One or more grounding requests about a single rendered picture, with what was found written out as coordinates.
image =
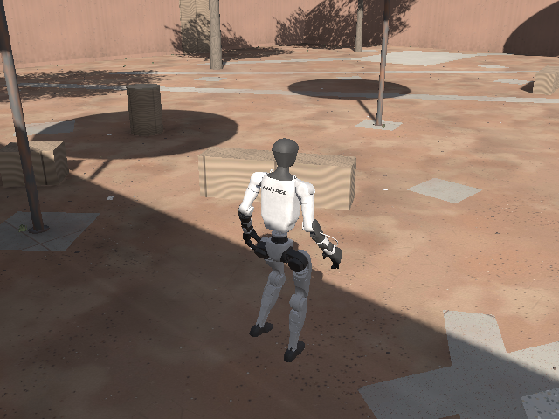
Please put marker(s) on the right robot hand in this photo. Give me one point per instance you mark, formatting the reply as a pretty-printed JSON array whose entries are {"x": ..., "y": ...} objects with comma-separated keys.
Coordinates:
[{"x": 335, "y": 258}]

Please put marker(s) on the right robot thigh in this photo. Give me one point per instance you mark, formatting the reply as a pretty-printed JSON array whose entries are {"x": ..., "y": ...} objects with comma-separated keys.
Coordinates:
[{"x": 300, "y": 262}]

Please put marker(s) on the robot left upper arm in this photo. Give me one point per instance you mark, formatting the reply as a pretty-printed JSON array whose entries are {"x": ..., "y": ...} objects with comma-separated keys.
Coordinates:
[{"x": 251, "y": 193}]

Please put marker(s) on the robot right upper arm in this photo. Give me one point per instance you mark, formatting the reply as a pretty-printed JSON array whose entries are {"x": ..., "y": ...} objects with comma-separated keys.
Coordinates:
[{"x": 306, "y": 192}]

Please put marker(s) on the robot thigh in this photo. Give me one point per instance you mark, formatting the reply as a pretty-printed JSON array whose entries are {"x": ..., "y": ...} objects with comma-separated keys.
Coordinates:
[
  {"x": 300, "y": 262},
  {"x": 278, "y": 277}
]

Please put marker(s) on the right robot forearm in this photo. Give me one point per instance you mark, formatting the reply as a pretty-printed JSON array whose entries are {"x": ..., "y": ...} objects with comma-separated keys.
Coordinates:
[{"x": 320, "y": 239}]

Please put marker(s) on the left robot forearm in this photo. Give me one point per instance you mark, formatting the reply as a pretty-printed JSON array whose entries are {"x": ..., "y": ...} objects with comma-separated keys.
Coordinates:
[{"x": 246, "y": 223}]

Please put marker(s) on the left robot thigh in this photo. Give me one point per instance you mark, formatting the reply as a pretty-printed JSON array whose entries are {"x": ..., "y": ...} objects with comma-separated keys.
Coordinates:
[{"x": 278, "y": 277}]

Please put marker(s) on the left robot hand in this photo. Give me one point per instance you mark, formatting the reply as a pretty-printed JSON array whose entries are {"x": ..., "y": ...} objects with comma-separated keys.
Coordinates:
[{"x": 247, "y": 238}]

